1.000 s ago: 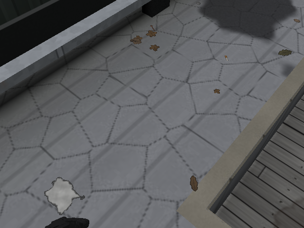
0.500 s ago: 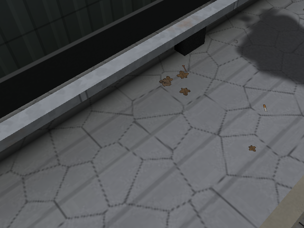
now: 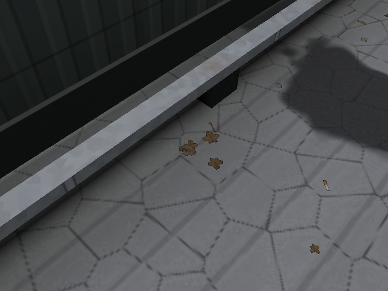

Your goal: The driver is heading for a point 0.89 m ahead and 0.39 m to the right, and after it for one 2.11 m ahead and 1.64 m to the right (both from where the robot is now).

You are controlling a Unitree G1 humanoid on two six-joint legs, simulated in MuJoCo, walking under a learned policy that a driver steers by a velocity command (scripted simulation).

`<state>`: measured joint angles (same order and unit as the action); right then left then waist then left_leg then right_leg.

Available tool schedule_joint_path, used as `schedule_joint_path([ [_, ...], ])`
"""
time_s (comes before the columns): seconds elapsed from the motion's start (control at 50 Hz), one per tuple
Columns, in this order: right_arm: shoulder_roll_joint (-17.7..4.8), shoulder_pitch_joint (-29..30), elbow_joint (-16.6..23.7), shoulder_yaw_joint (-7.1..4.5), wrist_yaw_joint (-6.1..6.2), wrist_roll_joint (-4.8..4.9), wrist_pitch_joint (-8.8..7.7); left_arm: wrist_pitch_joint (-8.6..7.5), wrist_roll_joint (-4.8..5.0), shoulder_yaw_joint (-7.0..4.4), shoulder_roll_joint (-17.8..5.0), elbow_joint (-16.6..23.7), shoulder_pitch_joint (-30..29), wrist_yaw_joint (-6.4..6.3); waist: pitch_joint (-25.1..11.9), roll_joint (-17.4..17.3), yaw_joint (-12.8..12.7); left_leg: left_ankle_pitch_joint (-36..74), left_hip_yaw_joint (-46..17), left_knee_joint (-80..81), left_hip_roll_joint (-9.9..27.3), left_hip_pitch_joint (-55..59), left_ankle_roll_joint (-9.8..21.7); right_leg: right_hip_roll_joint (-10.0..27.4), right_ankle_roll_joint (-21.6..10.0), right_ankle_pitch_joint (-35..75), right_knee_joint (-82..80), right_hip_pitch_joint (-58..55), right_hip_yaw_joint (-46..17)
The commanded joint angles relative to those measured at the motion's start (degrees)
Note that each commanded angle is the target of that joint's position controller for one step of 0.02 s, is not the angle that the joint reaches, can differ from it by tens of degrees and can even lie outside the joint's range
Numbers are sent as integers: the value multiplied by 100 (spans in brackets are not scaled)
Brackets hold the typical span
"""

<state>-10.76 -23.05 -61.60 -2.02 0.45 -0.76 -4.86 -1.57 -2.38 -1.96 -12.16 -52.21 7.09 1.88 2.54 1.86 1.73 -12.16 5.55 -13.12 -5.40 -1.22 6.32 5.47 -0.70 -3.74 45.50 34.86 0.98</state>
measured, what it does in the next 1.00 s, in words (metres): walks ahead, turning right: right foot, then left foot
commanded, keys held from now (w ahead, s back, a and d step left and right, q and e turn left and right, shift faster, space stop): w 0.08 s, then w+e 0.92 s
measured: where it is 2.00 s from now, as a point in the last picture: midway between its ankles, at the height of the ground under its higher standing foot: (279, 188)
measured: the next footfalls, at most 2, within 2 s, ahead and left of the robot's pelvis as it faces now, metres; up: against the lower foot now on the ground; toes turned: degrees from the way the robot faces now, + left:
right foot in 0.22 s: +0.28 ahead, -0.10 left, +0.00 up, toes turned -6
left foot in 0.74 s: +0.59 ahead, +0.03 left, +0.00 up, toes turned -19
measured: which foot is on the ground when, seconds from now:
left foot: down 0.00-0.22, up 0.24-0.72, down 0.74-1.00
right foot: up 0.00-0.20, down 0.22-0.76, up 0.78-1.00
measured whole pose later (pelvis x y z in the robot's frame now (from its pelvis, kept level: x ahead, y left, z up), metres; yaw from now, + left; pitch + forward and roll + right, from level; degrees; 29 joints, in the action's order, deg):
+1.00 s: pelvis +0.53 -0.04 +0.00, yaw -27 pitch +1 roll +1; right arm -14.6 -18.4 -48.8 -2.3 0.6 -1.2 -5.1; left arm -0.4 -2.0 -4.7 -17.2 -48.4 12.1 2.5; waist 1.8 3.0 0.8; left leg -11.6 8.5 -17.9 -0.9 -7.3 2.8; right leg 1.6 -3.1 -13.1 63.3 34.5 -1.4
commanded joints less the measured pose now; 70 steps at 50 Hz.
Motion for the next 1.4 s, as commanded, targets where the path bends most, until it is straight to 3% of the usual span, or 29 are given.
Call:
schedule_joint_path([
  [0.02,-572,-492,23,-43,22,23,-66,15,60,10,-215,452,-594,-35,212,-651,108,2074,-902,461,1534,162,444,-168,-17,178,-466,249,270],
  [0.12,-717,-784,-183,-29,70,-51,-9,-91,-11,88,-181,653,-1019,4,371,-535,159,3311,-748,25,1861,937,542,-384,-348,-503,-1035,272,508],
  [0.16,-772,-584,-192,-21,74,-80,-20,-136,44,60,-242,567,-646,-12,151,-620,-115,4762,-418,-567,1841,854,377,-689,-634,-780,-1264,-641,677],
  [0.2,-889,-250,-65,-26,79,-64,-10,-200,89,-89,-451,65,830,-68,-570,-572,-858,5187,-98,-2230,1670,308,162,-945,-951,-485,-1771,-2550,602],
  [0.22,-894,-144,115,-20,58,-26,-36,-249,13,-242,-830,-266,1776,-153,-1034,-169,-1147,3511,64,-3529,1471,-789,17,-288,-1160,-691,-1872,-3895,-241],
  [0.24,-403,-638,290,60,-30,132,-45,-222,-85,-418,-1452,-319,2253,-192,-1653,1101,-938,-465,314,-5887,420,-2809,-285,1404,-2043,-747,-2278,-5381,-3164],
  [0.26,-970,-202,360,-72,-47,-12,-45,-165,162,-404,-1317,-316,2032,-137,-1651,526,-943,-1574,-665,-6474,274,-3609,-237,1448,-2206,-1074,-2890,-5299,-4130],
  [0.28,-916,308,632,-68,-77,-18,-86,-152,193,-358,-1125,-188,1310,-134,-728,342,-663,-1018,-819,-6437,680,-4049,-223,1345,-2043,-1370,-3055,-4525,-3368],
  [0.32,-788,656,795,-61,-100,-79,-104,-223,144,-225,-560,-146,869,-116,-63,-256,-301,-421,-857,-5814,990,-3591,-330,871,-1653,-415,-3329,-3159,-2486],
  [0.36,-617,526,916,-33,-120,-211,81,-326,186,-162,-445,-220,890,-144,-113,-166,-33,-387,-830,-5402,1073,-3050,-538,508,-1470,413,-3370,-2536,-1910],
  [0.44,-604,1120,1391,3,-159,-237,265,-389,194,-218,-757,-260,1268,-165,13,-52,-70,195,-617,-4721,1079,-3314,-842,215,-1443,773,-3502,-2135,-1641],
  [0.64,-736,2963,2371,104,-126,-61,275,-243,107,-310,-956,-245,2142,-221,13,235,-673,622,-580,-2520,733,-3640,-860,205,-1234,1533,-2940,-3450,-2066],
  [0.72,-1073,1851,2136,-1,-75,-46,78,-240,124,-411,-1195,-22,1608,-285,-378,282,-61,264,-557,-1414,419,-1612,-546,72,-807,2296,-1927,-3163,-2144],
  [0.74,-1293,1003,1907,-89,-3,-100,-6,-281,189,-398,-1121,37,1517,-226,-913,-40,317,444,-759,-1185,668,-356,-364,-309,-643,2126,-810,-2749,-1844],
  [0.76,-1738,30,1847,-206,101,-232,-58,-315,233,-307,-737,241,1589,-203,-1814,-687,563,-757,-2126,-1075,2095,1000,-125,-708,-562,329,764,-1966,-1357],
  [0.78,-2186,239,1875,-317,103,-282,45,-292,366,-250,-360,394,2246,-197,-2020,-2189,78,-951,-4754,-212,3189,1804,432,-1520,-421,-3002,1968,-198,-762],
  [0.8,-1638,622,1920,-263,82,-216,111,-172,166,-288,-801,183,2230,-253,-1317,-1230,-125,-1665,-4714,-205,3092,1114,501,-865,-486,-2567,2587,274,-767],
  [0.82,-1091,1011,2012,-139,56,-154,109,-140,89,-308,-830,196,1792,-199,-630,-496,-127,-1460,-3733,-125,2761,344,370,-652,-455,-1958,2530,238,-705],
  [0.88,-798,994,1844,-57,53,-124,19,-25,48,-309,-666,330,1315,-32,-223,-703,-211,416,-1827,166,2060,-479,116,-316,-284,-1413,2122,-127,-537],
  [0.96,-875,566,1616,-113,9,-16,-142,99,35,-260,-537,596,805,78,-240,-702,-227,1679,-980,310,2061,-280,180,-222,-234,-909,2017,334,-407],
  [1.16,-1096,-128,1170,-194,58,-28,-78,79,23,-35,-404,1423,-1033,306,287,-645,81,2559,409,360,2050,220,39,-284,-424,73,-631,113,402],
  [1.22,-1253,-255,1054,-221,110,-34,40,88,-35,-67,-485,1439,-920,249,74,-742,-39,4595,734,-508,2145,692,-43,-673,-717,-728,-955,-453,715],
  [1.26,-1448,-271,1042,-265,122,-39,151,50,-54,-175,-673,1227,-122,180,-447,-797,-372,5631,872,-1978,2159,672,-66,-1097,-988,-1222,-1203,-1481,807],
  [1.28,-1453,-206,1097,-262,118,-18,197,3,-96,-288,-844,936,792,107,-928,-582,-783,4926,977,-3268,2067,73,-198,-1189,-1180,-1018,-1697,-2731,638],
  [1.3,-1161,-263,1347,-191,73,22,179,7,-151,-468,-1384,800,1489,2,-1561,144,-991,2400,982,-5098,1800,-1594,-428,30,-1592,-1918,-1929,-4412,-1075],
  [1.32,-913,-65,1801,-178,-25,17,131,75,42,-580,-1864,971,1243,-48,-1916,1141,-637,-1928,379,-6951,571,-3720,-745,1425,-2298,-1622,-2642,-5469,-4164],
  [1.34,-1267,663,1977,-239,-39,-54,81,143,129,-563,-1749,962,1414,-106,-1534,170,-904,-1482,-546,-7036,782,-4325,-712,1338,-2242,-618,-2852,-5212,-3797],
  [1.38,-1037,625,1925,-160,-44,29,-2,67,188,-436,-1237,822,941,-180,-430,-274,-357,-772,-634,-5982,1237,-3908,-672,875,-1841,820,-2958,-3709,-2390],
  [1.4,-1028,578,1916,-168,-40,-74,78,7,208,-389,-1108,831,744,-202,-274,-274,-139,-785,-685,-5616,1325,-3554,-726,571,-1688,1139,-3024,-3207,-2044],
])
